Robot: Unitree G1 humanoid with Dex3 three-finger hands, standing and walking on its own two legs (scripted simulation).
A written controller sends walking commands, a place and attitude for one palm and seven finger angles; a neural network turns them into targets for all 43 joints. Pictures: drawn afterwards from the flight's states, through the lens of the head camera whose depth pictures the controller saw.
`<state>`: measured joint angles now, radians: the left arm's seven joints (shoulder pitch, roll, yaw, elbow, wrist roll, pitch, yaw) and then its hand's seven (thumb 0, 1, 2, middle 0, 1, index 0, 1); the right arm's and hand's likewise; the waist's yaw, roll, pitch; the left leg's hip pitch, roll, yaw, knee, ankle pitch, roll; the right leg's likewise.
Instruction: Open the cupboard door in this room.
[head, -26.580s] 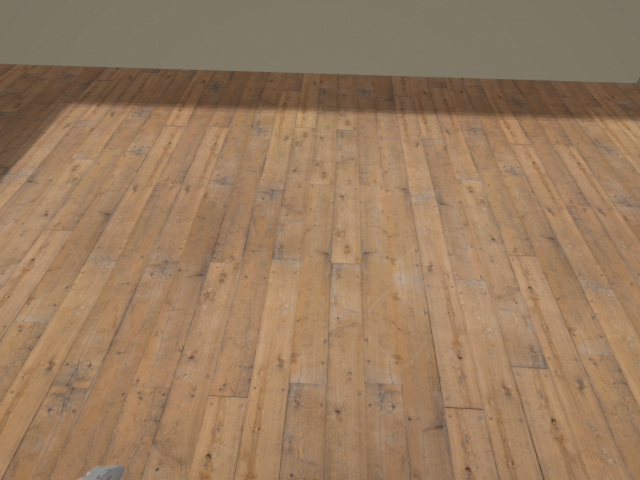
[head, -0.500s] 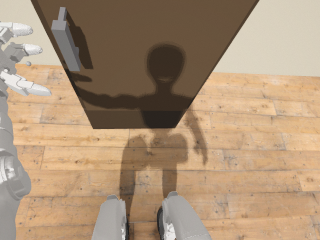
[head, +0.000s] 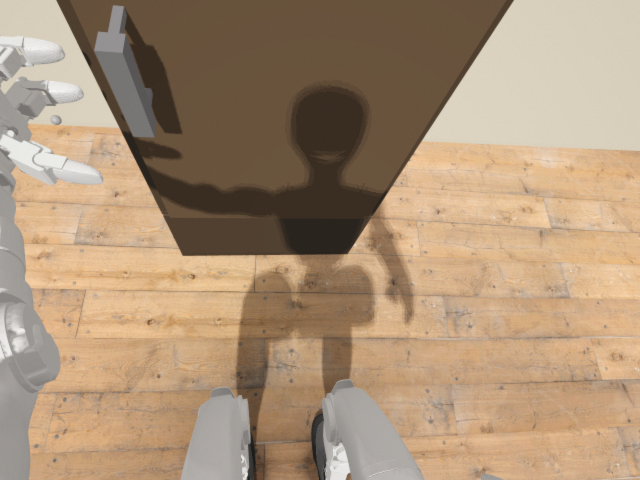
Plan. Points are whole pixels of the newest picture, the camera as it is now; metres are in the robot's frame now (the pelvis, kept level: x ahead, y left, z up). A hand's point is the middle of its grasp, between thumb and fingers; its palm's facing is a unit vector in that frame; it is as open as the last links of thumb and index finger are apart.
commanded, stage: slide the fingers in behind the handle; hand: left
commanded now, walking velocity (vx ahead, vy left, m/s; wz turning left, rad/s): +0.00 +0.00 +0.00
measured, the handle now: (132, 76) +0.56 +0.18 +0.07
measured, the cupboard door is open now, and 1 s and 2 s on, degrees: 0 0 0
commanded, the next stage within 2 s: close the thumb around the handle in 1.66 s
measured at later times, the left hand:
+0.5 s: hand (94, 123) +0.50 +0.21 +0.06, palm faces -0.01 -1.00 -0.03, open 14.0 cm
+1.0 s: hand (124, 126) +0.50 +0.18 +0.06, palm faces -0.02 -1.00 -0.02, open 14.0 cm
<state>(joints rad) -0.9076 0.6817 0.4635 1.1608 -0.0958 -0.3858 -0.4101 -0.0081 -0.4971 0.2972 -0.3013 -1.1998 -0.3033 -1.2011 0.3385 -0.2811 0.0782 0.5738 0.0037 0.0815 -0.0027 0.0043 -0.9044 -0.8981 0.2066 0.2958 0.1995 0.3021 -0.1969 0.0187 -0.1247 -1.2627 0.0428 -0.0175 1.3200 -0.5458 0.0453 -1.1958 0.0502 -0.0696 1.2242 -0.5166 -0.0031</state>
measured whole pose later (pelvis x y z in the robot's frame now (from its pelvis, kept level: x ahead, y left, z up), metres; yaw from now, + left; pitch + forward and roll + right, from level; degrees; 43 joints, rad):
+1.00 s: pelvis +0.00 -0.01 +0.01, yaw +1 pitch +26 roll -4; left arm -0.85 0.49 0.36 1.11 -0.11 -0.44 -0.28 -0.01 -0.50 0.30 -0.30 -1.20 -0.30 -1.20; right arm 0.34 -0.27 0.05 0.60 0.00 0.08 0.02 0.01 -0.91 -0.90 0.21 0.30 0.20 0.30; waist -0.18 0.02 -0.14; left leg -1.20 0.04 -0.01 1.28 -0.53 0.03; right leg -1.14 0.04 -0.06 1.21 -0.52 -0.02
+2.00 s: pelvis +0.00 -0.01 +0.01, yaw +1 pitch +26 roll -3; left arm -0.88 0.46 0.34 1.13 -0.10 -0.46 -0.23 -0.01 -0.24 0.41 -0.32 -1.22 -0.32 -1.23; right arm 0.34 -0.27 0.04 0.60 -0.01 0.09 0.03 0.01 -0.91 -0.90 0.20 0.30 0.20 0.30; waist -0.18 0.02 -0.15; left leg -1.20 0.03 -0.01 1.28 -0.53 0.02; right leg -1.15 0.04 -0.06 1.22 -0.52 -0.02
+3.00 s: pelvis +0.02 -0.02 +0.03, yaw +1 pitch +23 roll -2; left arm -0.42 0.26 0.21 0.69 -0.19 -0.45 -0.16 0.01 0.69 0.72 -0.33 -1.33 -0.33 -1.33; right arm 0.35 -0.24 0.01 0.54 0.02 0.10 0.05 0.01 -0.91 -0.90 0.20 0.30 0.20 0.30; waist -0.10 0.02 -0.17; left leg -1.04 0.03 0.02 1.17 -0.53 0.02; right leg -1.01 0.05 -0.02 1.14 -0.52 -0.02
